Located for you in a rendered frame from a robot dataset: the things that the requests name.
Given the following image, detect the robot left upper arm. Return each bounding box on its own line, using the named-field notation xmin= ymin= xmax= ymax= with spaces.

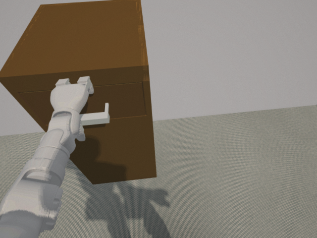
xmin=0 ymin=179 xmax=63 ymax=238

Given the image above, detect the cabinet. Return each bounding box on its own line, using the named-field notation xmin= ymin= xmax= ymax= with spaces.
xmin=0 ymin=0 xmax=157 ymax=184

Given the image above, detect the handle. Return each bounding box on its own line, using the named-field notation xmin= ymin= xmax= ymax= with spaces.
xmin=80 ymin=103 xmax=110 ymax=125

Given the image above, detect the drawer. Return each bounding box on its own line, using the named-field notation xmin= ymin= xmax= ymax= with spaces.
xmin=20 ymin=82 xmax=146 ymax=124

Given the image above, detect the robot left forearm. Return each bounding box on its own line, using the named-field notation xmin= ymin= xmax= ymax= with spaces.
xmin=0 ymin=108 xmax=80 ymax=220

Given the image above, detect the left robot hand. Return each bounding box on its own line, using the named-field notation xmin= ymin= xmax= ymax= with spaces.
xmin=50 ymin=76 xmax=94 ymax=141

